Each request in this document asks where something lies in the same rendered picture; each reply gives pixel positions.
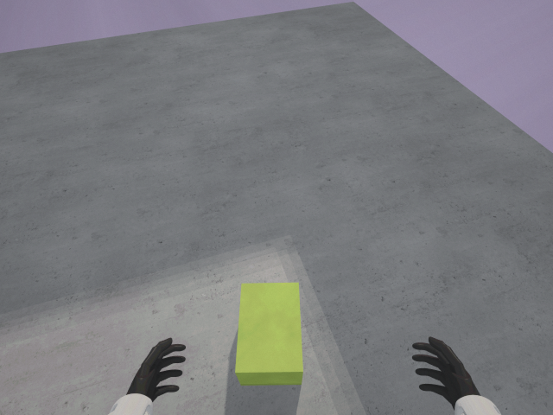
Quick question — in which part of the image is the robot right hand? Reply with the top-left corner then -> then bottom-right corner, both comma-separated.
412,336 -> 480,408

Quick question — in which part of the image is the right robot forearm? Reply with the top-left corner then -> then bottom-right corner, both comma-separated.
454,395 -> 501,415

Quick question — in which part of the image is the robot left hand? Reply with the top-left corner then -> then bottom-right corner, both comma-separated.
126,338 -> 186,402

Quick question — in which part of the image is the left robot forearm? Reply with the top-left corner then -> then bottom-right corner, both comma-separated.
108,393 -> 153,415

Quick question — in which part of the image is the carton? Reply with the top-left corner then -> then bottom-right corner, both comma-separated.
235,283 -> 303,386

